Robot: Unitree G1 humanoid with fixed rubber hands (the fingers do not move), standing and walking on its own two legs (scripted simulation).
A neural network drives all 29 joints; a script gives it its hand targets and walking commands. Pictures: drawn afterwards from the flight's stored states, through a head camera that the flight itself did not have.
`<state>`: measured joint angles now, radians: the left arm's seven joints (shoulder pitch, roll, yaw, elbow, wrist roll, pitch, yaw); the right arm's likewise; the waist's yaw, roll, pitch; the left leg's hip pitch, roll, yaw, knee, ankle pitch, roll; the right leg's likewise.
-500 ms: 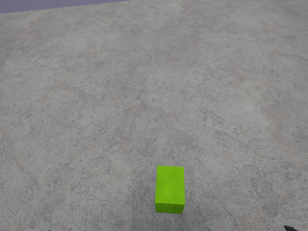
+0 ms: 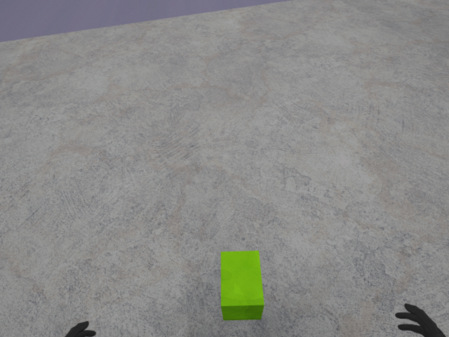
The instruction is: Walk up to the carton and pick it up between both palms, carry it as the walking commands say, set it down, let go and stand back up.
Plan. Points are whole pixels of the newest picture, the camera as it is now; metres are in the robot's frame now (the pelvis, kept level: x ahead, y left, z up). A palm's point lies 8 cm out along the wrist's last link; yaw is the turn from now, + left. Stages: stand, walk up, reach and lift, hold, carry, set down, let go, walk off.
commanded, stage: walk up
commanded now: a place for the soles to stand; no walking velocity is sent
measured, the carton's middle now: (240, 285) +0.44 +0.00 -0.67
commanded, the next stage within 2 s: reach and lift in 0.56 s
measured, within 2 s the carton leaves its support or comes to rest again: neither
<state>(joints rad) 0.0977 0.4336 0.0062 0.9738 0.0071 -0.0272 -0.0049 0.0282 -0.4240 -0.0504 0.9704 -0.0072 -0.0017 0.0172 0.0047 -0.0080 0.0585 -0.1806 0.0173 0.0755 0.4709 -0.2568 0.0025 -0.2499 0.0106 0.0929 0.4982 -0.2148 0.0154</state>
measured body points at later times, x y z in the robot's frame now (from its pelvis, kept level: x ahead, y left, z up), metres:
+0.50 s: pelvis +0.00 +0.00 +0.00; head +0.02 -0.01 +0.45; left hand +0.14 +0.31 -0.10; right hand +0.11 -0.34 -0.11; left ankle +0.00 +0.12 -0.74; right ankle +0.04 -0.13 -0.74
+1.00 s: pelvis +0.01 +0.00 -0.03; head +0.12 +0.01 +0.40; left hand +0.23 +0.28 -0.13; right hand +0.24 -0.28 -0.13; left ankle +0.00 +0.12 -0.74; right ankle +0.04 -0.13 -0.74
